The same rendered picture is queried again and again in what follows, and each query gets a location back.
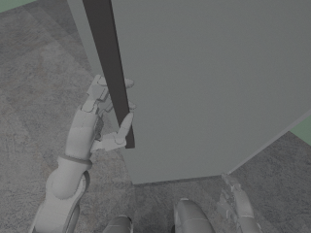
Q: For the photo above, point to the left robot thigh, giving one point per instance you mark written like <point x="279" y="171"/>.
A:
<point x="119" y="224"/>

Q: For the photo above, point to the handle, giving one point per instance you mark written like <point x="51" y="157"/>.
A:
<point x="101" y="21"/>

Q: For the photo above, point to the right robot shin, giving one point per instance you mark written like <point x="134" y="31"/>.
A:
<point x="179" y="229"/>

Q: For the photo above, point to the robot right hand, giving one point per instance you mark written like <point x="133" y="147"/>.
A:
<point x="238" y="205"/>

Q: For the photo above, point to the right robot forearm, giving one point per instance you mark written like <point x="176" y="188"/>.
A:
<point x="247" y="224"/>

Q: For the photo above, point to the robot left hand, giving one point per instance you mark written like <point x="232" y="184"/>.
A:
<point x="87" y="122"/>

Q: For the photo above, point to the fridge door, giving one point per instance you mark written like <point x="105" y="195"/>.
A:
<point x="214" y="80"/>

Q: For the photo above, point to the left robot forearm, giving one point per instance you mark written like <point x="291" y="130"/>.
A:
<point x="65" y="187"/>

